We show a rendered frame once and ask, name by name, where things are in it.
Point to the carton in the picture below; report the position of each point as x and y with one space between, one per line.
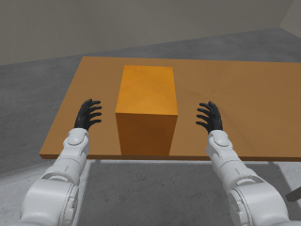
146 111

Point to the left robot upper arm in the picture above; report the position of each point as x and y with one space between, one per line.
50 203

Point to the right robot upper arm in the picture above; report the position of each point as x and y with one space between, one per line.
258 205

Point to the robot left hand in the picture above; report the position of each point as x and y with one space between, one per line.
83 119

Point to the left robot forearm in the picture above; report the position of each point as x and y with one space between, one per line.
70 164

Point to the table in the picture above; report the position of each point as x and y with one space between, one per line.
259 103

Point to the robot right hand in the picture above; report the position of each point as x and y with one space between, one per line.
214 121

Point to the right robot forearm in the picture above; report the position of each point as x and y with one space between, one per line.
230 169

